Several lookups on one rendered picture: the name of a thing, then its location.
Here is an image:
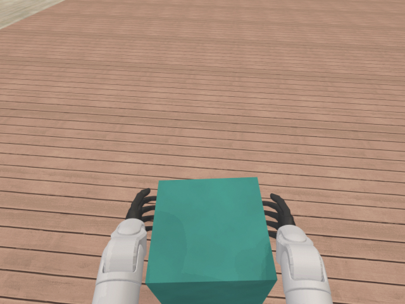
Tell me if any right robot forearm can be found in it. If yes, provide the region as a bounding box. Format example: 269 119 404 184
276 225 333 304

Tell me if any left robot forearm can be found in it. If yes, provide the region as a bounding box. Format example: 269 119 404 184
92 218 147 304

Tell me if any robot left hand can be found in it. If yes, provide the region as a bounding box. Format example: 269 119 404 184
125 188 157 231

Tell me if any carton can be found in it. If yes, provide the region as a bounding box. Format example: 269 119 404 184
145 177 277 304

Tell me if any robot right hand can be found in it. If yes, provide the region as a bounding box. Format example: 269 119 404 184
262 193 296 239

